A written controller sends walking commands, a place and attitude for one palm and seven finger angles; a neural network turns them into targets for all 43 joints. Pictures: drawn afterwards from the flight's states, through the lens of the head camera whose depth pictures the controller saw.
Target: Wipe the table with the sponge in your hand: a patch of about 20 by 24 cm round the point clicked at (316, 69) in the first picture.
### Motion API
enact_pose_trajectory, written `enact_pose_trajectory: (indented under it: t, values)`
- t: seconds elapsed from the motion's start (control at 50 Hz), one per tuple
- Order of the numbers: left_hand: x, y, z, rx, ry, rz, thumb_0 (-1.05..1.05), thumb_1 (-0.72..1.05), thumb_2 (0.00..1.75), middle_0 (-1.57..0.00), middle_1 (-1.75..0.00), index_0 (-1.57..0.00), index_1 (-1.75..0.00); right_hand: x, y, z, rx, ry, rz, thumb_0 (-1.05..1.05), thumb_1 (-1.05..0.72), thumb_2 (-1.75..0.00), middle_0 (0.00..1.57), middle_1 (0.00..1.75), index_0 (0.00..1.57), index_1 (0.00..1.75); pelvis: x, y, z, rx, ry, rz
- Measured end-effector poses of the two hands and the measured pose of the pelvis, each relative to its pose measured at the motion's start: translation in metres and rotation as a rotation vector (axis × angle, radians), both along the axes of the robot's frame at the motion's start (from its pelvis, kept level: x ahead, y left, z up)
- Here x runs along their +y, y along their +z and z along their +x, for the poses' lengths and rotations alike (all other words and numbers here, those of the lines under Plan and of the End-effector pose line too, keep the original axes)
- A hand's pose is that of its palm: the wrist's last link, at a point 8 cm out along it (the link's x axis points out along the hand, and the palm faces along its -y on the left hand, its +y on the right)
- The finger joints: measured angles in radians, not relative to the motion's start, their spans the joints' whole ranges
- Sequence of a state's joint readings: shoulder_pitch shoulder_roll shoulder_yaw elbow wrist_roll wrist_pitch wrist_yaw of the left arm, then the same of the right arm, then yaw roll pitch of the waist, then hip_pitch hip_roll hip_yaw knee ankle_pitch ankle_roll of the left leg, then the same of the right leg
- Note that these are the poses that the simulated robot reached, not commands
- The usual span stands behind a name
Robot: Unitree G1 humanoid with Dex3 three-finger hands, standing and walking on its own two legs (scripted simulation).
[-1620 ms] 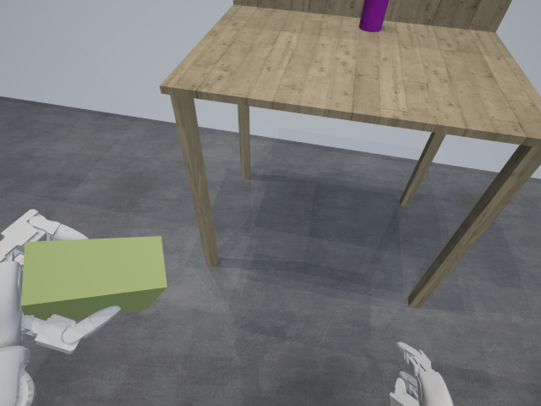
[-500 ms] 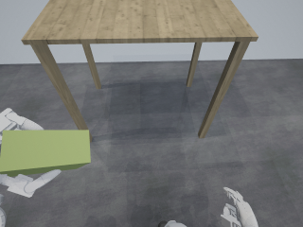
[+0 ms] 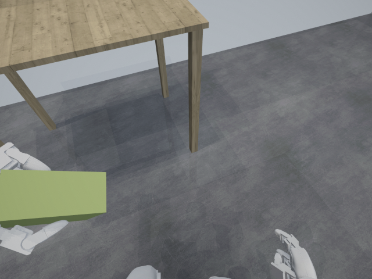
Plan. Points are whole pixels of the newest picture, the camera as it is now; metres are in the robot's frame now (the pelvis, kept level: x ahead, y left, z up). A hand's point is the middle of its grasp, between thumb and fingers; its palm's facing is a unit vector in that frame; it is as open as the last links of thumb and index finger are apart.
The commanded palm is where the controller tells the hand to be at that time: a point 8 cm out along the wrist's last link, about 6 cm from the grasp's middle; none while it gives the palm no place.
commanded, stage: take the last steps up to it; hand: left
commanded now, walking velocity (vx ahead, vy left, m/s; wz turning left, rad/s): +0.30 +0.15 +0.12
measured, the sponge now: (67, 198) +0.23 +0.19 +0.14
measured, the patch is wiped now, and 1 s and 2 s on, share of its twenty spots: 0.00 0.00 0.00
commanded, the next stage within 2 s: none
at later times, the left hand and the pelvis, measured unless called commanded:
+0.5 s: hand (10, 206) +0.20 +0.25 +0.17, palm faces +0.46 -0.74 -0.49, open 10.4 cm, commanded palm +0.16 +0.28 +0.18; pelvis +0.01 -0.01 +0.00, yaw +2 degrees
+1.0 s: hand (22, 132) +0.34 +0.29 +0.17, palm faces +0.42 -0.78 -0.46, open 10.4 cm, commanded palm +0.27 +0.32 +0.18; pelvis +0.11 +0.04 -0.01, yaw +1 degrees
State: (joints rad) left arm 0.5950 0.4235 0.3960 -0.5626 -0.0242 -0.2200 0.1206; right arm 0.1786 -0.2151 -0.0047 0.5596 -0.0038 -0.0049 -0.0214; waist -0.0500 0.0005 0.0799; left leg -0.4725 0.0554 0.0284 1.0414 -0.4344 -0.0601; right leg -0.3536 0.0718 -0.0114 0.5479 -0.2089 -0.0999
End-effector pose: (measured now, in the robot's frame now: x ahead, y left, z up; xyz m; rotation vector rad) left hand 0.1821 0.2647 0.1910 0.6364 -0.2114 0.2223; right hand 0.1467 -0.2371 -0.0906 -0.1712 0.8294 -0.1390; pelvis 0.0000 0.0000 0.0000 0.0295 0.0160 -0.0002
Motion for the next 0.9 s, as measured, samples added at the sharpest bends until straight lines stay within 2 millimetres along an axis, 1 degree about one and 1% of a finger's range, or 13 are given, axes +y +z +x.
enact_pose_trajectory:
  t: [0.1, 0.14, 0.2, 0.3, 0.42, 0.48, 0.52, 0.56, 0.6, 0.66, 0.78, 0.84, 0.9]
  values:
    - [0.004, 0.011, -0.015, -0.064, 0.027, -0.002, 0.0, -0.5, 0.99, -0.7, -1.35, -0.71, -1.35, -0.02, 0.009, -0.02, 0.018, -0.023, -0.059, 0.01, -0.91, -0.9, 0.2, 0.3, 0.2, 0.3, -0.004, 0.005, -0.003, 0.002, 0.006, 0.001]
    - [0.01, 0.009, -0.021, -0.09, 0.061, -0.035, 0.0, -0.5, 0.99, -0.7, -1.35, -0.71, -1.35, -0.023, 0.012, -0.025, 0.017, -0.024, -0.078, 0.02, -0.91, -0.9, 0.2, 0.3, 0.2, 0.3, -0.003, 0.006, -0.003, 0.0, 0.016, 0.001]
    - [0.02, -0.001, -0.031, -0.111, 0.113, -0.098, 0.0, -0.5, 0.99, -0.7, -1.35, -0.71, -1.35, -0.022, 0.017, -0.026, 0.001, -0.016, -0.101, 0.02, -0.91, -0.9, 0.2, 0.3, 0.2, 0.3, 0.0, 0.006, -0.003, -0.006, 0.031, -0.004]
    - [0.03, -0.016, -0.038, -0.114, 0.161, -0.159, 0.0, -0.5, 0.99, -0.7, -1.35, -0.71, -1.35, -0.006, 0.021, -0.019, -0.063, 0.017, -0.097, 0.02, -0.91, -0.9, 0.2, 0.3, 0.2, 0.3, 0.007, 0.005, -0.005, -0.031, 0.042, -0.014]
    - [0.028, -0.007, -0.032, -0.091, 0.183, -0.1, -0.01, -0.51, 0.99, -0.7, -1.35, -0.71, -1.35, 0.024, 0.008, -0.003, -0.09, 0.062, 0.012, 0.01, -0.91, -0.9, 0.2, 0.3, 0.2, 0.3, 0.003, 0.006, 0.001, -0.028, 0.045, -0.027]
    - [0.018, -0.002, -0.025, -0.089, 0.182, -0.064, -0.01, -0.51, 0.99, -0.7, -1.35, -0.71, -1.36, 0.032, -0.004, 0.006, -0.081, 0.084, 0.06, 0.01, -0.91, -0.9, 0.2, 0.3, 0.21, 0.3, -0.005, 0.002, 0.007, -0.02, 0.042, -0.02]
    - [0.01, -0.003, -0.018, -0.096, 0.175, -0.042, -0.01, -0.51, 0.99, -0.7, -1.35, -0.71, -1.36, 0.032, -0.016, 0.012, -0.064, 0.101, 0.08, 0.01, -0.91, -0.9, 0.2, 0.3, 0.21, 0.3, -0.011, -0.005, 0.009, -0.019, 0.047, -0.023]
    - [0.004, -0.006, -0.01, -0.09, 0.168, -0.062, -0.01, -0.51, 0.99, -0.7, -1.35, -0.71, -1.36, 0.028, -0.024, 0.017, -0.018, 0.117, 0.079, 0.01, -0.91, -0.9, 0.21, 0.3, 0.21, 0.3, -0.013, -0.005, 0.013, -0.024, 0.065, -0.025]
    - [0.001, -0.009, -0.002, -0.073, 0.164, -0.089, -0.01, -0.51, 0.99, -0.7, -1.35, -0.71, -1.36, 0.021, -0.024, 0.022, 0.02, 0.116, 0.07, 0.01, -0.91, -0.9, 0.21, 0.3, 0.21, 0.3, -0.014, -0.001, 0.019, -0.024, 0.066, -0.013]
    - [0.0, -0.013, 0.009, -0.025, 0.155, -0.093, -0.01, -0.51, 0.99, -0.7, -1.35, -0.71, -1.36, 0.007, -0.017, 0.03, 0.047, 0.085, 0.041, 0.02, -0.91, -0.9, 0.21, 0.3, 0.21, 0.3, -0.013, 0.006, 0.032, -0.011, 0.058, 0.001]
    - [0.012, -0.005, 0.038, -0.016, 0.124, -0.045, -0.01, -0.51, 0.99, -0.7, -1.35, -0.71, -1.36, -0.011, 0.001, 0.056, 0.062, 0.058, -0.053, 0.02, -0.91, -0.9, 0.2, 0.3, 0.21, 0.3, -0.003, 0.012, 0.058, 0.001, 0.062, 0.021]
    - [0.024, 0.002, 0.055, -0.07, 0.11, -0.035, -0.01, -0.51, 0.99, -0.7, -1.35, -0.71, -1.36, -0.009, 0.007, 0.075, 0.044, 0.049, -0.095, 0.02, -0.91, -0.9, 0.2, 0.3, 0.2, 0.3, 0.01, 0.008, 0.076, 0.001, 0.055, 0.022]
    - [0.039, 0.004, 0.074, -0.15, 0.084, -0.024, 0.0, -0.51, 0.99, -0.7, -1.35, -0.71, -1.36, 0.001, 0.007, 0.1, -0.019, 0.021, -0.124, 0.02, -0.91, -0.9, 0.2, 0.3, 0.2, 0.3, 0.028, -0.005, 0.096, -0.005, 0.034, 0.008]
